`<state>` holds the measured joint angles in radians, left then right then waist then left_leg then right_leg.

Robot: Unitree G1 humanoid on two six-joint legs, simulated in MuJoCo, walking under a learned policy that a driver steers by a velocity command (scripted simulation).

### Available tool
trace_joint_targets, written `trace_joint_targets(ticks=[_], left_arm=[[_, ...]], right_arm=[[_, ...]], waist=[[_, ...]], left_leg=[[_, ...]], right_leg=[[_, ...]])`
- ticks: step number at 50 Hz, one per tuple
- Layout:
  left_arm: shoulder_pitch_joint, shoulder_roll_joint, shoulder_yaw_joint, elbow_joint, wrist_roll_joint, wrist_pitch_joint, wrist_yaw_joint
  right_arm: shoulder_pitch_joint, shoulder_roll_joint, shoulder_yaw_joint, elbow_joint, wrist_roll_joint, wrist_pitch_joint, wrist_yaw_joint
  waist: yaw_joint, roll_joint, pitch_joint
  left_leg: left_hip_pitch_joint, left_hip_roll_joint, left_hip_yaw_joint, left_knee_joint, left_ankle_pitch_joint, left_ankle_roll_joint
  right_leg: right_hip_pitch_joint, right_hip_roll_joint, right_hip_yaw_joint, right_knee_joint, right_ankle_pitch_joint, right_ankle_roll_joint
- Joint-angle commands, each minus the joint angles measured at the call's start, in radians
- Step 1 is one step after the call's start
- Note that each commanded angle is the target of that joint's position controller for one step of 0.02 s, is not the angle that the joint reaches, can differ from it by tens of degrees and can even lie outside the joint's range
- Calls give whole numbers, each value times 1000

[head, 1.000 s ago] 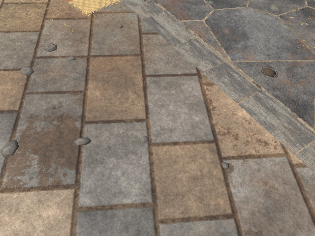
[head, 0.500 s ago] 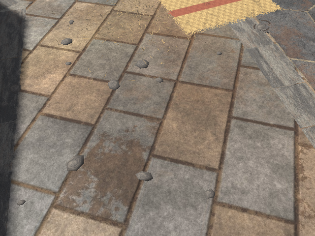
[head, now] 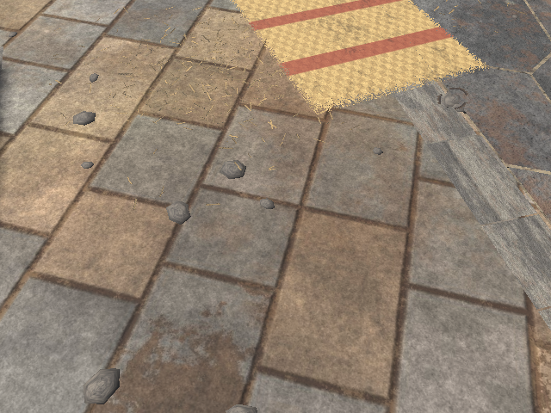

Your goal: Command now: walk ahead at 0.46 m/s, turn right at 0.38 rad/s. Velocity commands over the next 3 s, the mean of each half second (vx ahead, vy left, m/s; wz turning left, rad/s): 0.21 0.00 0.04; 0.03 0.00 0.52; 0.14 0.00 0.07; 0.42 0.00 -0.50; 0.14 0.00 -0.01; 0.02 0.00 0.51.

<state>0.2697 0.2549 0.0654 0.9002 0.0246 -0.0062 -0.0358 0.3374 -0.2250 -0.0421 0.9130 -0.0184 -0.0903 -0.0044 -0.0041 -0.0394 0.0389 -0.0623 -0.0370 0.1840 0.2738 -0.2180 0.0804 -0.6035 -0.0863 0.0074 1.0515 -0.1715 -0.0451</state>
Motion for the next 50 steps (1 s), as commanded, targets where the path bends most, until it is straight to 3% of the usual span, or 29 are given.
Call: trace_joint_targets(ticks=[1, 4, 6, 9, 10, 11, 12, 13, 14, 15, 16, 17, 18, 21, 25, 29, 32, 33, 34, 35, 36, 37, 38, 40, 41, 43, 50], left_arm=[[-47, 11, 0, -66, 3, -3, -12], [-138, -22, -20, -100, 6, -11, -18], [-160, -29, -28, -106, 14, -15, -14], [-34, 3, -22, -55, 24, -29, 11], [52, 28, -13, -19, 30, -43, 20], [131, 61, -6, 12, 45, -63, 28], [226, 168, 17, 27, 59, -73, 39], [208, 171, 16, 24, 13, -68, 42], [148, 164, 19, -5, -28, -52, 44], [39, 129, 7, -24, -29, -42, 51], [-30, 76, -9, -34, -24, -36, 58], [-61, 51, -16, -38, -24, -32, 68], [-72, 45, -17, -40, -19, -29, 75], [-88, 65, -10, -46, -2, -33, 78], [-96, 78, -2, -45, 2, -20, 79], [-86, 113, 12, -44, 5, 2, 75], [-108, 138, 23, -49, 1, 19, 74], [-96, 136, 27, -44, 2, 26, 73], [-54, 106, 26, -33, 6, 39, 66], [-58, 31, 7, -92, -9, 47, 65], [-166, 64, 10, -113, 2, 59, 75], [-150, 55, 10, -111, -11, 63, 73], [-128, 61, 11, -97, -17, 55, 69], [-94, 90, 22, -75, 9, 41, 62], [-86, 91, 24, -74, 10, 40, 58], [-96, 77, 22, -85, 0, 43, 58], [-150, 82, 14, -133, -10, 52, 71]], right_arm=[[-7, -81, -13, -36, 2, -22, -8], [4, -96, -12, -21, 8, -16, -20], [78, -100, -8, 20, 5, -10, -22], [81, -119, -9, 55, 3, 4, -26], [71, -122, -8, 61, 7, 9, -25], [69, -124, -6, 64, 21, 14, -22], [109, -66, 11, 30, 38, 12, -21], [254, 6, 25, 60, 85, 32, -20], [171, -81, -5, 69, 55, 55, -30], [85, -83, -11, 39, 30, 60, -28], [42, -75, -16, 36, 8, 65, -27], [41, -70, -22, 38, -7, 78, -23], [79, -48, -22, 49, -16, 94, -17], [97, -17, -27, 42, -5, 121, -13], [-8, -26, -29, -18, -14, 145, -5], [-57, -45, -34, -69, -10, 150, 10], [-35, -45, -36, -89, -5, 142, 17], [-4, -53, -39, -83, -7, 133, 16], [13, -99, -49, -85, -15, 119, 10], [-12, -254, -82, -124, -10, 114, -1], [51, -258, -92, -97, -15, 115, -15], [21, -219, -82, -94, -12, 115, -23], [-47, -187, -73, -109, -4, 117, -23], [-135, -150, -62, -151, 7, 116, -18], [-121, -140, -59, -154, 12, 112, -13], [-82, -154, -64, -149, 16, 104, -10], [-27, -196, -75, -153, 4, 111, -12]], waist=[[16, 103, 59], [2, 110, 69], [-20, 113, 52], [31, 151, -1], [70, 134, -41], [114, 82, -90], [120, -61, -244], [60, -164, -458], [73, -24, -410], [46, -44, -245], [20, -11, -117], [-3, -20, -61], [-23, -33, -61], [-47, -38, -86], [-21, -99, -64], [1, -83, -89], [-19, -61, -86], [-32, -16, -81], [-34, 141, -46], [-13, 412, 6], [-66, 268, 38], [-24, 207, 24], [8, 168, 24], [25, 170, -43], [22, 144, -81], [10, 112, -103], [-36, 147, -83]], left_leg=[[-31, 262, -75, -138, 407, 59], [-47, 241, 29, -70, 649, 41], [-3, 251, 20, -25, 770, 43], [70, 263, -17, 124, 972, 46], [83, 244, -32, 239, 931, 36], [22, 204, -26, 393, 771, 10], [-170, 127, -19, 686, 240, -18], [-308, -18, -153, 937, -486, -39], [-317, 9, -259, 966, -425, -41], [-384, 36, -236, 958, -378, -39], [-402, 65, -220, 913, -316, -45], [-371, 80, -212, 877, -258, -56], [-313, 74, -191, 880, -220, -68], [-287, 64, -166, 839, -193, -88], [-326, 93, -142, 653, -143, -84], [-294, 86, -110, 547, -176, -65], [-202, 68, -89, 386, -147, -33], [-135, 55, -108, 278, -92, -14], [-123, 134, -272, 70, -77, 13], [-125, 407, -707, -66, 56, 123], [-202, 417, -678, -59, 195, 198], [-205, 354, -580, -21, 205, 196], [-197, 286, -502, -10, 180, 160], [-112, 221, -440, 25, 317, 139], [-76, 219, -437, 42, 396, 145], [-20, 220, -452, 55, 437, 151], [11, 221, -571, 56, 319, 176]], right_leg=[[-73, -15, -9, -87, 119, 11], [35, 26, -100, -310, 197, 4], [99, 67, -125, -393, 187, -14], [231, 123, -115, -462, 93, -66], [321, 134, -106, -542, 128, -83], [480, 81, -79, -658, 388, -98], [775, -187, 119, -516, 1036, -170], [951, -405, 351, -495, 1357, -341], [813, -348, 261, -560, 1128, -314], [675, -309, 190, -637, 885, -273], [542, -260, 129, -700, 716, -226], [444, -222, 69, -741, 626, -192], [368, -201, 15, -762, 573, -179], [302, -192, -50, -785, 420, -192], [297, -202, -69, -818, 69, -181], [330, -256, -60, -787, -32, -178], [315, -267, -87, -710, -76, -121], [276, -245, -119, -637, -99, -71], [223, -169, -189, -458, -194, 2], [-13, 38, -242, -239, -453, 92], [0, 55, -74, -65, -441, 88], [5, 48, -28, -10, -364, 83], [7, 42, -6, -13, -270, 73], [4, 59, -6, 27, -186, 63], [11, 66, -1, 52, -180, 66], [-3, 64, 11, 41, -175, 79], [15, 79, 38, -149, -231, 93]])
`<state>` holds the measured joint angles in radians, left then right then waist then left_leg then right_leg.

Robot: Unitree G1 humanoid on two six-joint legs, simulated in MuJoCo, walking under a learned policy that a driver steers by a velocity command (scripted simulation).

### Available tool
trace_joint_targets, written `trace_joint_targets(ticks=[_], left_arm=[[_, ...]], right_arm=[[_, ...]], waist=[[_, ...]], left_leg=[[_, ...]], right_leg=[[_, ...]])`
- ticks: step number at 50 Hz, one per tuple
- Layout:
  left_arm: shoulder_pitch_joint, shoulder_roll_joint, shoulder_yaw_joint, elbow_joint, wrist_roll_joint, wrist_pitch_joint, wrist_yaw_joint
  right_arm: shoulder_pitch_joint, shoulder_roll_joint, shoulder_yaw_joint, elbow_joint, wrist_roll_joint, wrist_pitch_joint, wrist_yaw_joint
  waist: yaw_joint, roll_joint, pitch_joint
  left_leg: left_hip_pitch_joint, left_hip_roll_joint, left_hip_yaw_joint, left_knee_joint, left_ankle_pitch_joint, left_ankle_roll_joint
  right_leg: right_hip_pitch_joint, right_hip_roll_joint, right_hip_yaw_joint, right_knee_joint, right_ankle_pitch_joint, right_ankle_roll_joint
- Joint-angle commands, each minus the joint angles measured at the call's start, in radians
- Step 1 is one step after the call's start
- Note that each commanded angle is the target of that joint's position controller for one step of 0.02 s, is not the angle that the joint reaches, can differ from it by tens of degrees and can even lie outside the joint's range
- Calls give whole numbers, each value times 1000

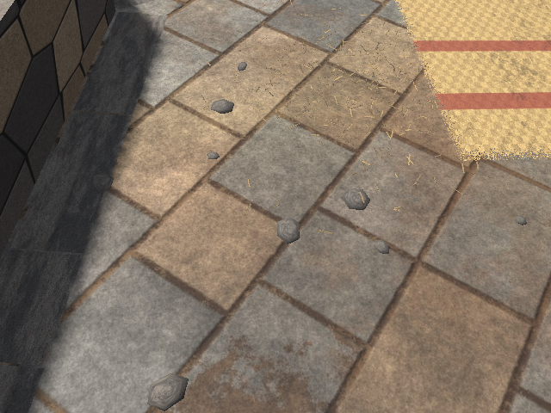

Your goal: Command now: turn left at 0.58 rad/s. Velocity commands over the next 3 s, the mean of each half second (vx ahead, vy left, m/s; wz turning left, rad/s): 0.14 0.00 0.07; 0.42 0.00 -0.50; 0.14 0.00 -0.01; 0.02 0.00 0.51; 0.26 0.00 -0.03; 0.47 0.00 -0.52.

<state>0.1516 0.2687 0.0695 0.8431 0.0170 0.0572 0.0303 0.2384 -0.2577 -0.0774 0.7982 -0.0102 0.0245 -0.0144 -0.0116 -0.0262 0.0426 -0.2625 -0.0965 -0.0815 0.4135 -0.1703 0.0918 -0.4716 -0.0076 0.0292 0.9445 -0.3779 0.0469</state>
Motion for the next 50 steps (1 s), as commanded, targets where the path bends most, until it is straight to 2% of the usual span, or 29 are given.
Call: trace_joint_targets(ticks=[1, 7, 9, 10, 11, 12, 13, 14, 15, 16, 19, 22, 26, 28, 29, 30, 31, 32, 33, 34, 35, 36, 37, 38, 41, 45, 46, 48, 50], left_arm=[[-35, 69, 9, -82, -4, -13, 6], [15, 68, 0, -86, -16, -23, 10], [68, 56, -5, -72, -17, -29, 11], [107, 35, -13, -55, -14, -35, 11], [110, 34, -22, -50, 3, -45, 10], [123, 87, -19, -51, 24, -54, 8], [113, 184, 6, -40, 24, -50, -6], [111, 167, 11, -30, 16, -49, -16], [89, 137, 4, -27, -2, -52, -22], [82, 130, 4, -25, -6, -55, -26], [141, 124, 12, 3, -9, -77, -27], [207, 132, 26, 28, -8, -87, -26], [245, 151, 44, 32, 1, -87, -31], [211, 160, 53, 16, 2, -85, -38], [168, 161, 56, 1, -1, -83, -38], [143, 148, 55, -9, -5, -84, -36], [125, 106, 45, -27, -11, -95, -35], [105, 2, 16, -80, -31, -107, -41], [109, 61, 21, -81, -4, -100, -37], [110, 96, 28, -67, 10, -96, -45], [128, 84, 27, -46, 13, -96, -60], [137, 75, 27, -39, 14, -93, -71], [124, 76, 27, -40, 21, -86, -80], [109, 71, 25, -47, 24, -80, -87], [27, 55, 16, -87, 19, -69, -100], [-109, 32, -5, -147, 20, -67, -117], [-144, 24, -12, -161, 19, -68, -123], [-199, 9, -25, -189, 23, -71, -128], [-169, 21, -26, -188, 30, -75, -119]], right_arm=[[67, -169, -42, -41, -6, -2, 0], [4, -157, -31, -47, -17, 4, 8], [-29, -145, -22, -41, -12, 9, 6], [-48, -124, -11, -37, -4, 12, 1], [-11, -70, 10, -24, -3, 9, -3], [56, -11, 27, -10, -9, 6, -3], [-4, -93, 10, -23, -19, 5, -5], [-54, -139, -1, -34, -39, -2, 0], [-59, -144, -5, -28, -39, -10, 10], [-43, -136, -4, -13, -37, -17, 20], [-71, -94, 6, -6, -36, -39, 40], [-156, -73, 14, -33, -25, -54, 39], [-212, -73, 21, -64, -12, -69, 32], [-173, -75, 23, -64, -2, -78, 24], [-106, -70, 23, -45, 2, -85, 17], [-27, -83, 18, -21, -1, -95, 4], [76, -149, 1, -1, -11, -106, -13], [180, -280, -25, -1, -31, -104, -28], [156, -305, -37, 10, -37, -94, -28], [92, -215, -16, -8, -31, -94, -20], [39, -146, 3, -20, -22, -100, -12], [21, -116, 13, -27, -20, -107, -9], [34, -105, 18, -20, -20, -114, -11], [55, -102, 19, -10, -18, -120, -9], [122, -96, 19, 20, -12, -132, 2], [131, -85, 24, 39, -14, -133, 8], [132, -91, 23, 43, -14, -133, 7], [141, -108, 21, 57, -8, -130, 0], [164, -134, 16, 76, -4, -122, -9]], waist=[[-29, 132, -88], [-15, 143, -110], [16, 133, -113], [41, 116, -114], [27, 45, -132], [-1, -148, -148], [22, -204, -28], [26, -151, 49], [6, -121, 76], [-4, -116, 71], [17, -98, 32], [55, -110, 22], [78, -121, 4], [50, -115, -6], [4, -95, -13], [-39, -58, -28], [-86, 29, -75], [-125, 274, -169], [-85, 235, -91], [-44, 131, 1], [-16, 98, 45], [-3, 118, 45], [-6, 138, 43], [-9, 139, 29], [-15, 128, 14], [-22, 128, 50], [-27, 129, 57], [-30, 117, 77], [-17, 129, 33]], left_leg=[[198, 278, -319, -81, 264, 167], [101, 258, -337, -57, 311, 137], [72, 243, -328, -36, 298, 106], [29, 219, -305, -18, 238, 69], [-33, 171, -272, -6, -10, 15], [-127, 61, -134, 177, -286, -24], [-219, -18, -2, 250, -340, -35], [-242, 31, 0, 353, -301, -47], [-261, 48, 16, 393, -247, -63], [-263, 57, 30, 418, -205, -82], [-282, 65, 67, 438, -150, -113], [-300, 68, 78, 349, -145, -134], [-229, 61, 76, 207, -200, -127], [-93, 45, 76, 103, -181, -109], [44, 38, 80, 1, -107, -98], [220, 44, 73, -71, -38, -89], [427, 165, -32, -92, -110, -69], [554, 448, -405, -232, -502, 0], [409, 546, -584, -290, -640, 67], [317, 500, -507, -282, -609, 78], [262, 435, -380, -292, -480, 56], [247, 385, -266, -301, -340, 34], [249, 351, -177, -300, -210, 27], [259, 329, -111, -288, -87, 22], [293, 327, 3, -263, 189, 29], [251, 304, 132, -264, 342, 30], [238, 299, 159, -267, 357, 26], [230, 302, 212, -231, 523, 14], [277, 302, 249, -111, 825, -7]], right_leg=[[-98, 5, 19, -63, -30, -2], [109, 32, -6, -219, -49, -41], [216, 37, -21, -373, 12, -61], [320, 31, -30, -540, 128, -73], [418, -36, 60, -671, 133, -90], [493, -246, 333, -768, -50, -135], [331, -327, 500, -833, -232, -240], [291, -314, 529, -865, -323, -273], [285, -270, 483, -870, -301, -259], [305, -222, 428, -864, -238, -240], [368, -157, 355, -837, -94, -246], [405, -143, 359, -813, -54, -269], [375, -147, 403, -758, -46, -290], [285, -134, 418, -723, -31, -276], [203, -104, 406, -686, -22, -251], [90, -59, 381, -614, -30, -216], [-73, 0, 314, -473, -107, -171], [-231, 126, 128, -168, -201, -122], [-297, 81, 65, 4, -181, -126], [-297, 17, 85, 80, -93, -137], [-278, -7, 81, 90, -13, -129], [-258, -22, 67, 94, 44, -116], [-262, -29, 44, 122, 87, -104], [-269, -31, 34, 150, 123, -96], [-330, -37, 17, 172, 190, -77], [-298, -37, -43, -22, 296, -67], [-259, -36, -67, -97, 323, -72], [-172, -18, -131, -240, 326, -93], [-59, 39, -184, -314, 295, -127]])
Over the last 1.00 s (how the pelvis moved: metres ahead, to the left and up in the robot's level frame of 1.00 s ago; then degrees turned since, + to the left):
0.16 0.02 0.00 20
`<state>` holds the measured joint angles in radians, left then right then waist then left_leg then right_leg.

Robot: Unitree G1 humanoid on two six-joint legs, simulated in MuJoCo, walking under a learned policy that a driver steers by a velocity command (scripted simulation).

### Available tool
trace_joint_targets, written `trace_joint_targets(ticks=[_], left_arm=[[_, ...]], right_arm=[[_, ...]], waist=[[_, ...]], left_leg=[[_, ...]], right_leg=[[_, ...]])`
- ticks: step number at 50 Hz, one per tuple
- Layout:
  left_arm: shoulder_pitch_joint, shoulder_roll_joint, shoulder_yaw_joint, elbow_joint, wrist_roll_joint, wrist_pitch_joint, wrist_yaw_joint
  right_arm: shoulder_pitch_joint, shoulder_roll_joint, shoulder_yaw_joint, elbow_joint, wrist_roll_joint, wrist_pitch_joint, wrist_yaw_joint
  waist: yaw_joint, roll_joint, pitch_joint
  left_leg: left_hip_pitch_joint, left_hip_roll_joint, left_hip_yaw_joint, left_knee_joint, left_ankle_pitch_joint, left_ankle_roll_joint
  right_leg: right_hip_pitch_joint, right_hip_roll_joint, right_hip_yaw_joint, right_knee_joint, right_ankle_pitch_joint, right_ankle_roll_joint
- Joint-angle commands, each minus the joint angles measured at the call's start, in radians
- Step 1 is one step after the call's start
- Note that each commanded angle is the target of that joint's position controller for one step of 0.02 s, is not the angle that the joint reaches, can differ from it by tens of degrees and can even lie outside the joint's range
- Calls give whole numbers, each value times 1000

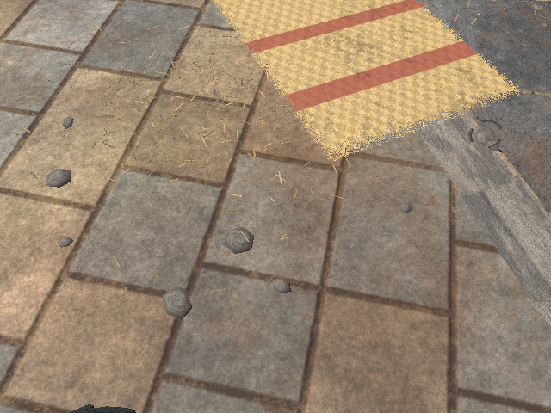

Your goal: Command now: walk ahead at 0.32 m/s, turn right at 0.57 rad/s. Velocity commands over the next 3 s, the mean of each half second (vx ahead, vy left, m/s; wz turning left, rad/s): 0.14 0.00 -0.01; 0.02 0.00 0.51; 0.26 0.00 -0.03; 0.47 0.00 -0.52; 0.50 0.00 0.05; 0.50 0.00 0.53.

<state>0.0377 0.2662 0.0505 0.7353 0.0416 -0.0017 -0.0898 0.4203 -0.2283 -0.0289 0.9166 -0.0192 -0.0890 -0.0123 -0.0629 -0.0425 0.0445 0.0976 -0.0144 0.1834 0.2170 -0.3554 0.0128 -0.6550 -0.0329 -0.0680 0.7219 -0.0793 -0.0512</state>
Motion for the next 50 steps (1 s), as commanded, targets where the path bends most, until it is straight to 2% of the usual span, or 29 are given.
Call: trace_joint_targets(ticks=[1, 2, 3, 4, 5, 6, 7, 8, 9, 10, 11, 12, 14, 18, 21, 24, 27, 29, 30, 31, 32, 33, 34, 35, 36, 38, 40, 44, 50], left_arm=[[7, 39, -2, -64, 9, -19, 9], [111, 59, 6, -36, 13, -26, 17], [252, 91, 20, 10, 23, -39, 28], [360, 152, 39, 41, 34, -48, 47], [322, 256, 57, 19, 26, -49, 59], [402, 219, 62, 3, -36, -30, 80], [284, 159, 41, 7, -39, -25, 93], [206, 74, 13, 7, -44, -26, 95], [170, 38, -2, 17, -42, -29, 99], [144, 21, -13, 24, -41, -33, 104], [141, 21, -18, 34, -31, -42, 103], [140, 35, -18, 44, -20, -52, 100], [121, 59, -13, 52, -15, -64, 97], [144, 71, -5, 64, -22, -43, 109], [182, 80, 4, 75, -18, -25, 120], [202, 93, 14, 80, -16, -12, 126], [207, 116, 25, 82, -14, 0, 127], [198, 135, 33, 81, -18, 9, 129], [201, 145, 38, 85, -18, 14, 129], [220, 127, 37, 83, -14, 16, 125], [219, 46, 19, 28, -22, 17, 116], [111, 65, 18, 8, -25, 33, 129], [125, 72, 19, 11, -22, 43, 127], [134, 67, 19, 19, -30, 43, 122], [141, 83, 23, 21, -30, 38, 121], [167, 107, 31, 30, -12, 37, 114], [166, 97, 29, 20, -19, 42, 110], [121, 89, 23, -10, -24, 51, 116], [114, 91, 15, -36, -32, 42, 122]], right_arm=[[-17, -181, -37, -37, 8, -3, -19], [-14, -191, -38, -32, 11, 4, -24], [-24, -191, -36, -35, 18, 8, -25], [-22, -169, -30, -56, 21, 6, -18], [121, -32, 0, -97, 35, 13, -5], [87, -142, -21, -73, 30, 28, -10], [13, -120, -16, -80, 43, 32, -9], [-26, -104, -7, -81, 28, 33, -7], [-35, -103, -8, -67, 10, 46, -4], [11, -90, -7, -46, -7, 71, 0], [47, -75, -7, -22, -11, 91, 3], [71, -60, -7, -10, -5, 101, 6], [63, -57, -13, -8, -1, 111, 6], [-74, -72, -24, -52, -10, 124, 9], [-146, -67, -27, -86, -11, 132, 16], [-169, -61, -29, -109, -10, 135, 19], [-174, -57, -31, -133, -1, 132, 22], [-158, -52, -31, -144, 4, 123, 26], [-143, -58, -31, -147, 4, 113, 26], [-129, -112, -43, -147, -4, 102, 21], [-122, -258, -78, -165, -12, 96, 11], [-42, -266, -90, -141, -2, 101, 8], [-35, -237, -84, -138, 5, 105, 3], [-101, -207, -77, -148, 10, 111, -1], [-169, -187, -70, -165, 13, 117, -5], [-207, -164, -64, -187, 20, 118, -3], [-178, -181, -69, -183, 21, 112, 2], [-139, -210, -80, -178, 11, 113, 0], [-173, -226, -86, -198, -2, 123, 10]], waist=[[61, 163, -12], [102, 171, -72], [165, 152, -152], [209, 68, -236], [90, -160, -418], [183, -2, -579], [138, -7, -402], [105, 25, -245], [72, 40, -152], [35, 27, -117], [20, 21, -111], [6, 15, -121], [-7, -15, -119], [35, -56, -75], [65, -44, -52], [77, -37, -53], [81, -50, -72], [63, -49, -85], [43, -29, -87], [44, 60, -89], [71, 323, -92], [-15, 276, -62], [10, 164, -63], [40, 134, -44], [69, 134, -32], [76, 144, -84], [68, 120, -109], [39, 152, -86], [33, 171, -96]], left_leg=[[-64, 223, -5, 186, 1150, 62], [-79, 228, -9, 328, 1186, 59], [-150, 214, -1, 521, 1059, 46], [-343, 159, 13, 801, 634, 22], [-687, 22, -47, 1205, -362, -16], [-656, 18, -214, 1273, -254, -9], [-686, 60, -228, 1226, -143, -11], [-673, 90, -221, 1112, -99, -12], [-615, 106, -227, 1028, -80, -15], [-508, 104, -225, 963, -64, -22], [-420, 85, -216, 925, -38, -23], [-380, 69, -212, 893, -20, -22], [-386, 55, -204, 835, 12, -19], [-491, 70, -187, 713, 60, -17], [-530, 73, -170, 648, 28, -18], [-525, 62, -147, 592, -38, -12], [-492, 42, -120, 516, -87, 5], [-421, 24, -103, 383, -31, 25], [-350, 19, -117, 251, 87, 37], [-272, 75, -230, 126, 186, 62], [-157, 342, -594, 104, 576, 170], [-160, 410, -639, 114, 814, 311], [-151, 363, -564, 132, 832, 326], [-169, 297, -498, 128, 770, 291], [-170, 242, -456, 127, 731, 248], [-138, 198, -423, 142, 797, 231], [-120, 193, -430, 149, 797, 232], [-124, 190, -495, 146, 674, 237], [-222, 178, -566, 171, 581, 225]], right_leg=[[198, 100, -100, -106, -29, -52], [322, 126, -79, -138, -29, -79], [514, 132, -39, -229, 69, -110], [752, -3, 95, -246, 281, -152], [1109, -388, 511, -84, 983, -316], [1069, -411, 561, -161, 992, -375], [901, -359, 439, -247, 860, -344], [723, -306, 349, -317, 724, -291], [591, -260, 282, -369, 653, -239], [463, -229, 208, -412, 623, -211], [381, -209, 149, -430, 636, -191], [355, -198, 111, -437, 658, -184], [348, -188, 64, -450, 601, -175], [400, -194, 54, -486, 234, -164], [445, -227, 77, -497, 57, -187], [491, -259, 82, -460, 68, -201], [542, -284, 72, -389, 204, -196], [547, -277, 41, -314, 245, -158], [514, -259, 8, -259, 195, -109], [444, -209, -45, -144, 68, -38], [202, -45, -136, 79, -308, 49], [86, 51, -29, 258, -571, 71], [67, 30, 45, 357, -535, 77], [59, 18, 75, 371, -450, 77], [48, 10, 86, 353, -385, 78], [72, 23, 77, 376, -326, 91], [78, 23, 83, 358, -311, 102], [74, 25, 93, 235, -320, 109], [213, 49, 96, 83, -329, 83]])
Over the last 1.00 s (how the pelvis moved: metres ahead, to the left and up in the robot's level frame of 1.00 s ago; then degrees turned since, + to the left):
0.22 -0.03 -0.01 -19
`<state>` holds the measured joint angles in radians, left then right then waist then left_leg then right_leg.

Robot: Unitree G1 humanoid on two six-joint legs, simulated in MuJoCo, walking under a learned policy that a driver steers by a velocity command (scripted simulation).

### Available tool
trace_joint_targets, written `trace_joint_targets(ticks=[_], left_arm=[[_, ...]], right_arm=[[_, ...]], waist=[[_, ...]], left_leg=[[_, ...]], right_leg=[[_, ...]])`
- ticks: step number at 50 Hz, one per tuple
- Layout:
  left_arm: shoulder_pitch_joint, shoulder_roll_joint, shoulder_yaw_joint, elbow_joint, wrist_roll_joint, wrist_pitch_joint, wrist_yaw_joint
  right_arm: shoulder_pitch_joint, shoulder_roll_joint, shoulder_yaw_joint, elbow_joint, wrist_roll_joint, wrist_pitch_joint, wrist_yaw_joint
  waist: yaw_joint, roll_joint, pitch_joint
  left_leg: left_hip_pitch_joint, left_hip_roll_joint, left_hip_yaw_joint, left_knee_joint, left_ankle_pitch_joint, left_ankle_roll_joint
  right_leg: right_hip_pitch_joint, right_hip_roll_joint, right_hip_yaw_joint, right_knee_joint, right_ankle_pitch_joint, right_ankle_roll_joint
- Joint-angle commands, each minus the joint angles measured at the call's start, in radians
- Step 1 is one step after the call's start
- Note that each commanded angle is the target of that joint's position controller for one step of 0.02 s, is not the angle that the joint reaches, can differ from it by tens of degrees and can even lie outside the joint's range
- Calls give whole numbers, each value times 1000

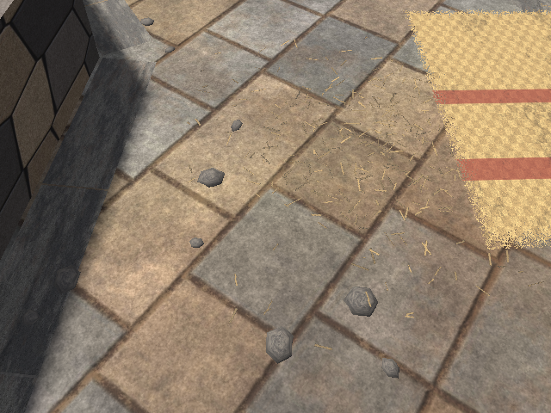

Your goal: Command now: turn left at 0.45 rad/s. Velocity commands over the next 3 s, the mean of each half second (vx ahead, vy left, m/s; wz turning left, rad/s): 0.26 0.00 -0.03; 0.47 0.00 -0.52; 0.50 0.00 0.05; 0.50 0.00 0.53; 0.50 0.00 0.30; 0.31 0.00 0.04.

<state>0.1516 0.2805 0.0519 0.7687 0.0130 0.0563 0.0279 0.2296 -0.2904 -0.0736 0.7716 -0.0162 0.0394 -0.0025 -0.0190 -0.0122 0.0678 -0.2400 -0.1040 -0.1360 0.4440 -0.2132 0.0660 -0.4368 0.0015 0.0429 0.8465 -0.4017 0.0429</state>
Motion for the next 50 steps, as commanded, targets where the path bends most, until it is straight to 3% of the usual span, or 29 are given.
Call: trace_joint_targets(ticks=[1, 2, 3, 5, 6, 7, 8, 9, 10, 12, 15, 21, 24, 26, 27, 28, 29, 30, 31, 33, 37, 41, 45, 48, 49, 50], left_arm=[[9, 76, 13, -71, -6, -18, 6], [20, 76, 12, -72, -9, -21, 8], [44, 74, 10, -70, -7, -26, 7], [113, 47, 2, -51, 6, -42, 5], [133, 89, 6, -51, 23, -54, 11], [179, 201, 25, -51, 30, -60, 7], [202, 231, 40, -13, 41, -59, -2], [148, 171, 27, -12, 23, -63, -10], [91, 127, 16, -16, 4, -68, -18], [102, 101, 11, -7, -3, -83, -26], [205, 114, 24, 43, -6, -103, -32], [301, 138, 46, 83, 3, -107, -30], [271, 150, 56, 72, 6, -105, -35], [216, 144, 58, 56, -5, -106, -33], [190, 110, 51, 38, -14, -116, -33], [171, 15, 26, -15, -38, -124, -37], [201, 72, 33, -11, -9, -110, -31], [211, 90, 39, 13, 7, -101, -35], [198, 71, 36, 27, 10, -98, -49], [169, 64, 37, 24, 20, -85, -68], [80, 44, 30, -17, 24, -66, -92], [-66, 21, 12, -79, 24, -65, -110], [-189, 11, -8, -132, 24, -68, -126], [-152, 37, -2, -133, 32, -66, -111], [-82, 55, 6, -117, 34, -69, -103], [40, 82, 20, -84, 37, -76, -95]], right_arm=[[6, -160, -40, -54, -7, -4, 2], [-7, -157, -38, -55, -9, -2, 3], [-5, -156, -37, -50, -8, 0, 3], [-39, -131, -28, -50, 2, 7, 0], [-29, -56, -6, -61, 1, 1, -2], [-34, -12, 10, -83, 4, -9, -6], [-43, -88, -6, -81, -23, -19, -10], [-31, -115, -15, -67, -25, -27, -4], [-9, -123, -16, -48, -28, -34, 9], [-10, -107, -10, -23, -43, -46, 30], [-97, -57, 8, -44, -29, -59, 44], [-237, -42, 24, -92, -13, -78, 33], [-204, -47, 26, -98, -2, -92, 22], [-59, -61, 18, -56, -5, -111, 3], [60, -126, 0, -33, -17, -122, -15], [183, -255, -30, -28, -38, -118, -29], [174, -254, -35, -11, -37, -106, -28], [105, -165, -13, -31, -31, -106, -21], [55, -100, 4, -40, -23, -111, -15], [42, -54, 20, -35, -20, -124, -16], [115, -60, 16, 5, -6, -147, -6], [129, -50, 19, 30, -6, -147, -3], [156, -90, 10, 58, -5, -144, -8], [184, -129, 3, 83, -4, -130, -19], [189, -148, -1, 88, -7, -120, -23], [192, -161, -3, 88, -6, -110, -26]], waist=[[-8, 147, -122], [-4, 152, -123], [4, 148, -143], [65, 101, -118], [66, -57, -99], [86, -234, -90], [77, -186, 0], [29, -128, 62], [-8, -113, 77], [8, -129, 29], [48, -112, 8], [102, -121, -4], [68, -117, -18], [-19, -66, -58], [-77, 15, -123], [-127, 262, -235], [-79, 241, -182], [-35, 125, -79], [-13, 76, -18], [3, 118, 0], [4, 117, -30], [-3, 109, 9], [-21, 103, 35], [9, 116, -20], [42, 123, -70], [93, 120, -144]], left_leg=[[97, 263, -252, -48, 451, 162], [79, 260, -260, -39, 459, 150], [60, 247, -273, -41, 326, 140], [-94, 176, -277, -18, -110, 89], [-218, 90, -204, 112, -339, 39], [-364, -82, -21, 335, -398, 1], [-387, -38, -60, 458, -349, -1], [-388, 6, -58, 501, -268, -3], [-373, 56, 3, 496, -194, -24], [-330, 82, 96, 493, -109, -59], [-348, 93, 127, 412, -61, -90], [-299, 85, 141, 186, -85, -108], [-141, 65, 139, 79, -74, -87], [158, 61, 128, -60, 21, -66], [361, 180, 16, -94, -52, -39], [539, 450, -338, -214, -393, 39], [421, 544, -532, -269, -523, 98], [324, 505, -456, -265, -509, 105], [254, 450, -328, -276, -365, 93], [219, 371, -131, -294, -110, 62], [257, 349, 48, -270, 297, 65], [221, 326, 180, -284, 402, 65], [215, 334, 269, -283, 471, 47], [308, 352, 328, -114, 884, 27], [325, 356, 342, 15, 1006, 24], [285, 358, 348, 194, 990, 20]], right_leg=[[36, 20, -20, -74, -10, -18], [79, 24, -25, -116, -12, -27], [139, 32, -35, -174, -9, -38], [347, 39, -51, -426, 89, -65], [426, -110, 142, -563, -85, -93], [447, -341, 511, -724, -359, -183], [303, -377, 638, -772, -449, -264], [266, -339, 585, -765, -433, -273], [265, -275, 482, -761, -336, -246], [303, -183, 350, -745, -117, -228], [362, -152, 305, -723, 17, -248], [373, -164, 343, -663, 86, -281], [281, -159, 372, -602, 151, -265], [123, -97, 343, -485, 205, -210], [-6, -33, 278, -324, 162, -168], [-198, 101, 95, -17, -48, -116], [-275, 74, 43, 161, -146, -123], [-283, 13, 66, 238, -76, -137], [-273, -18, 63, 246, 2, -131], [-261, -47, 36, 240, 85, -109], [-324, -50, 6, 280, 182, -80], [-331, -54, -43, 117, 298, -66], [-194, -39, -134, -138, 344, -107], [-66, 37, -196, -210, 242, -172], [20, 74, -205, -223, 194, -199], [177, 104, -189, -264, 183, -229]])
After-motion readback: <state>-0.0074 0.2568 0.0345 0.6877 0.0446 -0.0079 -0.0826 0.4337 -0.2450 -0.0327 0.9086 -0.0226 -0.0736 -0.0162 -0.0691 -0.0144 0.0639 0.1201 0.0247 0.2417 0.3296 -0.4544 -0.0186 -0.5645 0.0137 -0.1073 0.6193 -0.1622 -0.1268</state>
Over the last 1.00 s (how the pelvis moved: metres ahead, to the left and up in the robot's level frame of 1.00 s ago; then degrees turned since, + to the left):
0.16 0.01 0.01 21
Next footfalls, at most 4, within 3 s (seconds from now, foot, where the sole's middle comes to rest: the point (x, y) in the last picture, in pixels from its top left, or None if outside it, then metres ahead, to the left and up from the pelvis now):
0.12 right None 0.05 -0.12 -0.78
0.54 left None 0.21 0.09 -0.78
1.02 right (358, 404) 0.46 -0.19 -0.78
1.58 left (337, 280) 0.79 -0.17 -0.78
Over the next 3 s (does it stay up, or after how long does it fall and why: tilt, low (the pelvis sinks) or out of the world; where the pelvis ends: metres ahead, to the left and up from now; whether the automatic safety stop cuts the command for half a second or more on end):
stays up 1.31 -0.19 0.00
